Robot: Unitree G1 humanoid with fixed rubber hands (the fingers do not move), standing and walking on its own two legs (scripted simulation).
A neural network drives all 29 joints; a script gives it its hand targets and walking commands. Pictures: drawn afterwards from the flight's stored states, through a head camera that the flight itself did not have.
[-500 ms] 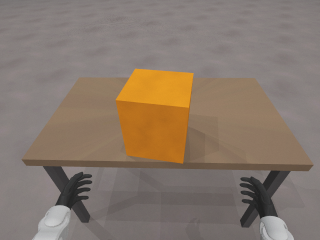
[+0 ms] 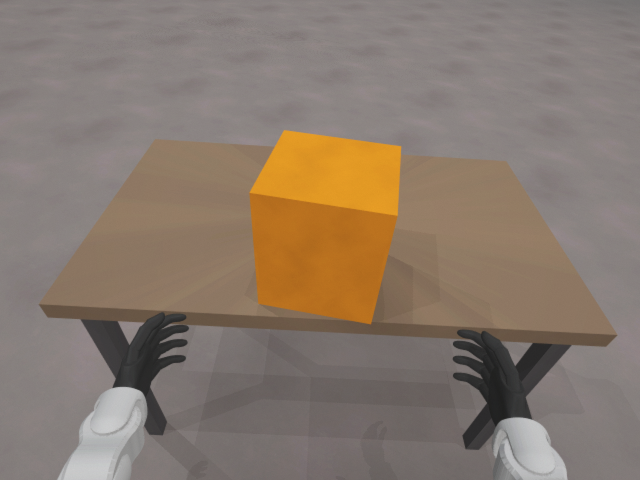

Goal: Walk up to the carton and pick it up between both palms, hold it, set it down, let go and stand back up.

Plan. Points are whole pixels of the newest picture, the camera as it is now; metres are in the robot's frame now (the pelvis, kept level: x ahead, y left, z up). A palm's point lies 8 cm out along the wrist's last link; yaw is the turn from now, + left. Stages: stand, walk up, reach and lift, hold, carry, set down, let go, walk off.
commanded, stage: reach and lift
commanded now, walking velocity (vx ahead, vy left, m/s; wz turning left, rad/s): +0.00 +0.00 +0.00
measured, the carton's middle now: (327, 227) +0.53 +0.02 +0.02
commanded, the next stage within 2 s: none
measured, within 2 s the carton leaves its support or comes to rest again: neither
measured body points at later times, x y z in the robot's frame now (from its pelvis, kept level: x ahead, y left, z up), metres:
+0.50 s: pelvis +0.04 -0.01 +0.01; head +0.02 +0.00 +0.45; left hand +0.34 +0.24 +0.06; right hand +0.32 -0.19 +0.07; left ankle +0.08 +0.08 -0.72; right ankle +0.03 -0.14 -0.72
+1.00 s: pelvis +0.03 +0.00 +0.01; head +0.02 +0.02 +0.46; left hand +0.40 +0.22 +0.12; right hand +0.38 -0.18 +0.11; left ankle +0.08 +0.08 -0.72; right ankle +0.03 -0.14 -0.72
